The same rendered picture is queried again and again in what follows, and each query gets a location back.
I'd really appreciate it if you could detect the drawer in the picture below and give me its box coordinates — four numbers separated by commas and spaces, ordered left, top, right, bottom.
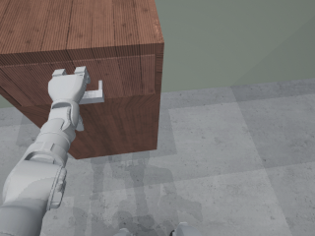
0, 54, 156, 106

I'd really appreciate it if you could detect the robot shin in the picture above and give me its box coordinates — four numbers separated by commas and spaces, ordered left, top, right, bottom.
118, 228, 130, 233
176, 222, 188, 229

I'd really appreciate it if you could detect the left robot forearm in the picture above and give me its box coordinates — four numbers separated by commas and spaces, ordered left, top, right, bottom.
2, 99, 80, 204

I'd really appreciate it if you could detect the robot right shin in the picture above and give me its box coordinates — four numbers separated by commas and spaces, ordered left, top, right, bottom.
176, 222, 188, 229

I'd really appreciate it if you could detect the left robot upper arm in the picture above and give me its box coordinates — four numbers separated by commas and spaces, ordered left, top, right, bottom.
0, 160, 67, 236

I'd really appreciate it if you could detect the handle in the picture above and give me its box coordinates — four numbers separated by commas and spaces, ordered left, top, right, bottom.
79, 80, 104, 105

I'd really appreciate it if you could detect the left robot hand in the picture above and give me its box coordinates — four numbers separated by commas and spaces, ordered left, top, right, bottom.
48, 66, 91, 132

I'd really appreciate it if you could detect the robot left shin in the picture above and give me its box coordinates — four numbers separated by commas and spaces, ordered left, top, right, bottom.
118, 228, 130, 233

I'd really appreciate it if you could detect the cabinet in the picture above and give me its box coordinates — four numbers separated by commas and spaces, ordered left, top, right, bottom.
0, 0, 164, 159

